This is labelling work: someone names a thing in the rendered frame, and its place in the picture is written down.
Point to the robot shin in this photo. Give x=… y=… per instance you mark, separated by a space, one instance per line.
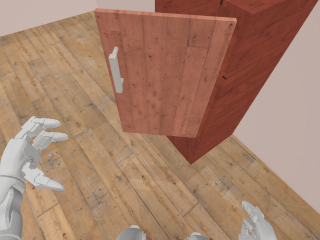
x=134 y=226
x=196 y=233

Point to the robot right hand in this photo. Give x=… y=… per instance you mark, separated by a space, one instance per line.
x=260 y=228

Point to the cupboard door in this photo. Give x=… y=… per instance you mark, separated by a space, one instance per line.
x=169 y=64

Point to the robot left hand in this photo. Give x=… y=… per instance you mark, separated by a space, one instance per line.
x=15 y=158

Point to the handle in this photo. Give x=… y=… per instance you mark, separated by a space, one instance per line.
x=118 y=81

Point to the right robot shin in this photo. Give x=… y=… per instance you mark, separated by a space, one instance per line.
x=196 y=233

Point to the left robot forearm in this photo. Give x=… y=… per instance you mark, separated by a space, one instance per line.
x=11 y=198

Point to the left robot shin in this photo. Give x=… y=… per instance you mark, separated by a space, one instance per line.
x=134 y=226

